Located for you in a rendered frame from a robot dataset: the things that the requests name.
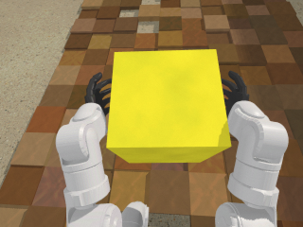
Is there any right robot upper arm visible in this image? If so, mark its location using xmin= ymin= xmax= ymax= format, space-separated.
xmin=215 ymin=201 xmax=275 ymax=227

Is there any robot left hand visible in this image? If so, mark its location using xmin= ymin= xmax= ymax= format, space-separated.
xmin=84 ymin=72 xmax=113 ymax=116

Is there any robot right hand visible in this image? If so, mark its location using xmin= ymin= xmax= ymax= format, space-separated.
xmin=221 ymin=70 xmax=250 ymax=119

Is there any left robot forearm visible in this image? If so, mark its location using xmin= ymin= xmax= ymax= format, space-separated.
xmin=55 ymin=102 xmax=111 ymax=227

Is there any left robot upper arm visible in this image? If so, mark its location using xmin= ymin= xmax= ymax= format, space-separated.
xmin=68 ymin=203 xmax=122 ymax=227

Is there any left robot thigh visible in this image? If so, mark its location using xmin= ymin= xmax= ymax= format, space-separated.
xmin=121 ymin=201 xmax=150 ymax=227

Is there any carton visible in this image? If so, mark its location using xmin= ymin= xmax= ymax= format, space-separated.
xmin=106 ymin=49 xmax=232 ymax=164

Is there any right robot forearm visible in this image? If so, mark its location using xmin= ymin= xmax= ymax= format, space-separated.
xmin=227 ymin=100 xmax=289 ymax=227

